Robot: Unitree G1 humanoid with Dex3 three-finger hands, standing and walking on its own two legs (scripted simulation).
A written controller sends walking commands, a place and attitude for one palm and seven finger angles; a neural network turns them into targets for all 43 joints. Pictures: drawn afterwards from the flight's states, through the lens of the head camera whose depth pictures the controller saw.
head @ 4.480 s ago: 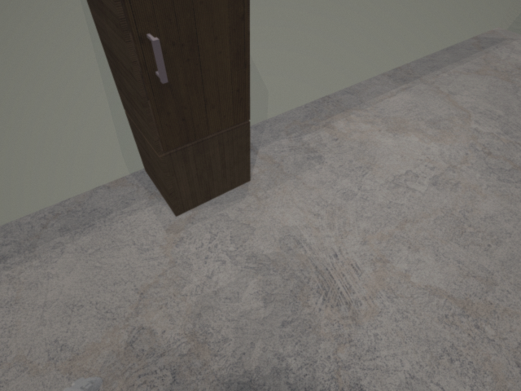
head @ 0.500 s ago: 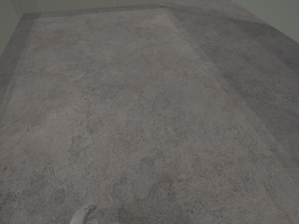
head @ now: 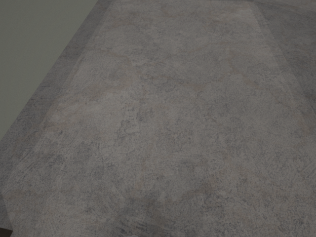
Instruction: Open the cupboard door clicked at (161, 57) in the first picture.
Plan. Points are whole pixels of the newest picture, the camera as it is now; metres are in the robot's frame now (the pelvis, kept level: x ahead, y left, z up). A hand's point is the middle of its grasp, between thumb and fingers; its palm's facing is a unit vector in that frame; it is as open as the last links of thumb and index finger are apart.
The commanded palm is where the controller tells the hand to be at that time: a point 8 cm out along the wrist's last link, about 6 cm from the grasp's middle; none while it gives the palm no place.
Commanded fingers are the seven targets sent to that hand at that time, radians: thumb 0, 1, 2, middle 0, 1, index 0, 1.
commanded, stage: turn to face it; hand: left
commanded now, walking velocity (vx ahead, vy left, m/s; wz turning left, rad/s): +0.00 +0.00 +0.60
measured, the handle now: out of the picture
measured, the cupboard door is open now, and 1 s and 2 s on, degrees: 0 0 0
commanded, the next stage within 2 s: none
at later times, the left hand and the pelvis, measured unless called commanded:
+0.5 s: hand out of the picture -0.05 +0.22 -0.19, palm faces +0.37 -0.90 -0.24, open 7.4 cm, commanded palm none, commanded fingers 0.00 0.90 0.90 -0.20 -0.30 -0.20 -0.30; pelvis -0.02 +0.01 -0.01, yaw +20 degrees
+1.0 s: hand out of the picture -0.01 +0.20 -0.13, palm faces +0.58 -0.77 -0.28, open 7.4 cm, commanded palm none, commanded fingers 0.00 0.90 0.90 -0.20 -0.30 -0.20 -0.30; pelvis +0.01 -0.03 +0.00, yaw +38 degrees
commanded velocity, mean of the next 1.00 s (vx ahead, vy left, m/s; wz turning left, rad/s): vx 0.00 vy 0.00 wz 0.60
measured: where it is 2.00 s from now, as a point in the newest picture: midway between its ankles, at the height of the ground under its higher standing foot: outside the picture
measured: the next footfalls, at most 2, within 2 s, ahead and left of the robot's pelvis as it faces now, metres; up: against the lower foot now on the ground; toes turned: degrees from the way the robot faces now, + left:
right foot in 0.04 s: +0.02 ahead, -0.14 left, +0.00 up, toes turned -1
left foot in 0.44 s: -0.01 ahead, +0.12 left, +0.00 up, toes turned +25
